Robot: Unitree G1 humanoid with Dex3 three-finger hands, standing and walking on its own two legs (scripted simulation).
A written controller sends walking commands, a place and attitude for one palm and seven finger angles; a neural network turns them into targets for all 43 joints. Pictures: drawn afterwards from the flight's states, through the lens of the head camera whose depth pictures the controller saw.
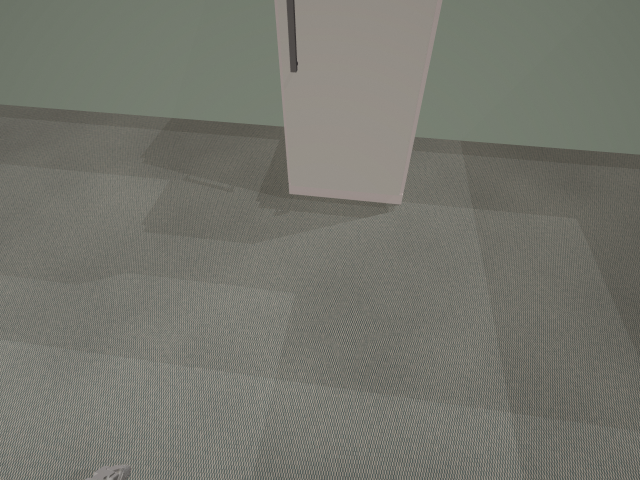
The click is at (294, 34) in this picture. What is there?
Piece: fridge door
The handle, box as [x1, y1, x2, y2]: [286, 0, 297, 71]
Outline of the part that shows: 286,0 290,70 296,71 297,62 295,47 294,3 293,0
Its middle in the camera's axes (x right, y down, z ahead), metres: -0.09 -0.77 +1.21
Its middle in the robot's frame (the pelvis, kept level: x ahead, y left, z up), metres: +1.43 +0.17 +0.13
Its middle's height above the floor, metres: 0.90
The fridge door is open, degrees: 0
